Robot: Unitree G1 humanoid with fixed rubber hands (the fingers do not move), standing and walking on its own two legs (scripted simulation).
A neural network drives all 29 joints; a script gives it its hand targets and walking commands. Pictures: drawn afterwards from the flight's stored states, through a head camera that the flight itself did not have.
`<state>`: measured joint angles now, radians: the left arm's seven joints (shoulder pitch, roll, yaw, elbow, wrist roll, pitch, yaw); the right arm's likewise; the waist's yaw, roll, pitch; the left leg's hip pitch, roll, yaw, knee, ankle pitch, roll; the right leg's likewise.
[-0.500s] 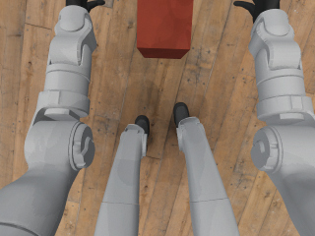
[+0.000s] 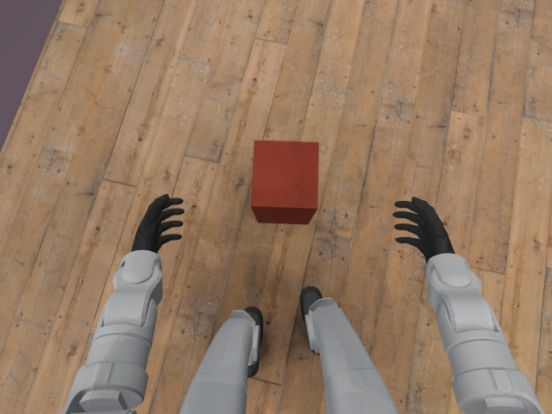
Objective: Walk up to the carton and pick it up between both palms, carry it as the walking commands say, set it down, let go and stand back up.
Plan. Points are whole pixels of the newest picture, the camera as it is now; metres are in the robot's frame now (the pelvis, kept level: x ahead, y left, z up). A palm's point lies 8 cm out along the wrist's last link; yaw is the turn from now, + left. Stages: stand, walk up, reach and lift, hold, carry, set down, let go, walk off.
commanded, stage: let go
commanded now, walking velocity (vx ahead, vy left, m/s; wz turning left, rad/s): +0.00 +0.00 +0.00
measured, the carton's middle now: (284, 187) +0.52 -0.01 -0.58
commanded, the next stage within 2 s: stand in 0.88 s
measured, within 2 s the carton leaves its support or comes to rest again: neither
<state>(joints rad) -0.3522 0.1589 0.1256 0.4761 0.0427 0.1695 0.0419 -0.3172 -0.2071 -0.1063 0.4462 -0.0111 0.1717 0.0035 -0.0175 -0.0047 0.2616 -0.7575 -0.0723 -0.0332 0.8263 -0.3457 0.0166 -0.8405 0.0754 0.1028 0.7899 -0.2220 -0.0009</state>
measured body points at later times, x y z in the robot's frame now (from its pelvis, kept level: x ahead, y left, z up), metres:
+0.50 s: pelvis +0.07 +0.00 +0.04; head +0.11 +0.01 +0.49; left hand +0.22 +0.23 -0.05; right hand +0.23 -0.22 -0.04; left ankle +0.03 +0.11 -0.70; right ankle +0.09 -0.10 -0.70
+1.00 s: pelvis +0.09 +0.01 +0.04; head +0.05 +0.01 +0.49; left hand +0.20 +0.26 -0.07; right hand +0.22 -0.23 -0.06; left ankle +0.03 +0.11 -0.70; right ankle +0.09 -0.10 -0.70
